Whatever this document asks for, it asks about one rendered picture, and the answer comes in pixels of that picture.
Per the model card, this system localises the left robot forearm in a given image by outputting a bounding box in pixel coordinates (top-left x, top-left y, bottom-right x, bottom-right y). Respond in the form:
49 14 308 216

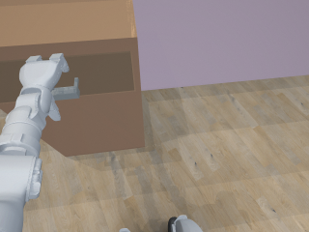
0 84 52 159

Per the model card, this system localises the drawer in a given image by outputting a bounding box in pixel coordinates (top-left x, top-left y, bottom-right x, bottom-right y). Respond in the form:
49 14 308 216
0 51 134 103

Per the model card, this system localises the left robot upper arm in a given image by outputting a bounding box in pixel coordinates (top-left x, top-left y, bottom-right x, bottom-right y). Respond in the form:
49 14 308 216
0 155 43 232

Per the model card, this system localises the handle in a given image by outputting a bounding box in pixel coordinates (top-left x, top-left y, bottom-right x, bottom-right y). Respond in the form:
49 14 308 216
51 77 80 101

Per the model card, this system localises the cabinet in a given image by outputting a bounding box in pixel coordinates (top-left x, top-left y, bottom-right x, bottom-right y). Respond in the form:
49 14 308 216
0 0 146 157

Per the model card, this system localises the right robot thigh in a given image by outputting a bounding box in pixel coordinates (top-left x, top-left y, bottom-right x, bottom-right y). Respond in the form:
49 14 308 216
171 218 203 232

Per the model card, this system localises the left robot hand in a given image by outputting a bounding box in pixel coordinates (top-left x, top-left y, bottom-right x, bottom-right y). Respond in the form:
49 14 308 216
19 53 70 121

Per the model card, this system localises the right robot shin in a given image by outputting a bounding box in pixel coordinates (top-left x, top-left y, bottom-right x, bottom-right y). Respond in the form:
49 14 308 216
175 215 187 222

